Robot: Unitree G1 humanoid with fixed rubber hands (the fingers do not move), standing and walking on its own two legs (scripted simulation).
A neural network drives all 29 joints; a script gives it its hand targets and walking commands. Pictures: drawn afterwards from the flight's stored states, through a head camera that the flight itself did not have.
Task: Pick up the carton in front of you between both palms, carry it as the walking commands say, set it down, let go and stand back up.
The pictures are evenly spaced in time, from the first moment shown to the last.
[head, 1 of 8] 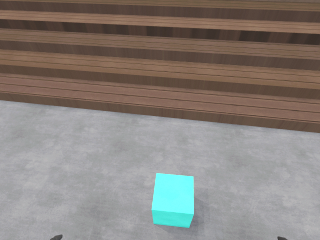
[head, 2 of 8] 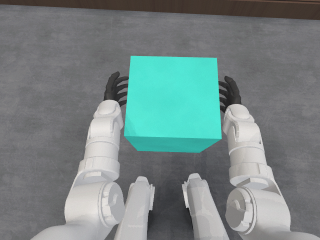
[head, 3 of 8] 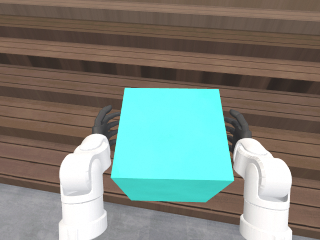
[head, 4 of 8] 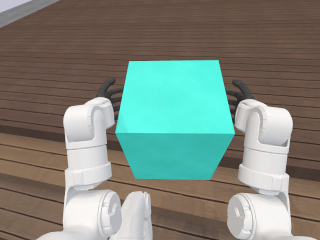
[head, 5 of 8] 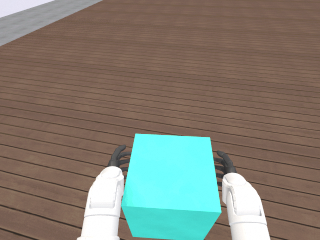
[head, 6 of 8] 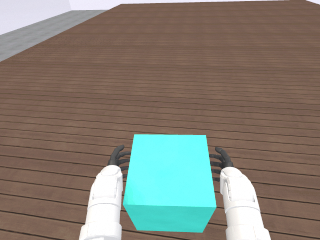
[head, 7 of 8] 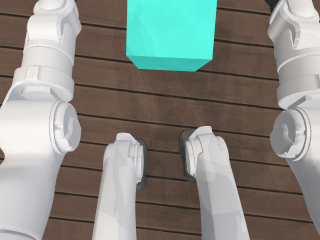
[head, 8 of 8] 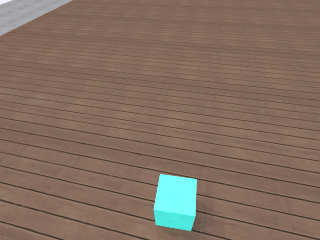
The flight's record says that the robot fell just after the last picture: no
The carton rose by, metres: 1.62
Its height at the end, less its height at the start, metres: +0.87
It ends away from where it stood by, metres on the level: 4.63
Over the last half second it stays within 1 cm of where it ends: yes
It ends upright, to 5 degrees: yes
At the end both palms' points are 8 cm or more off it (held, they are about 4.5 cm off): yes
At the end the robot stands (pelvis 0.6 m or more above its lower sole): yes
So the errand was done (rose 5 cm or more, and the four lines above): yes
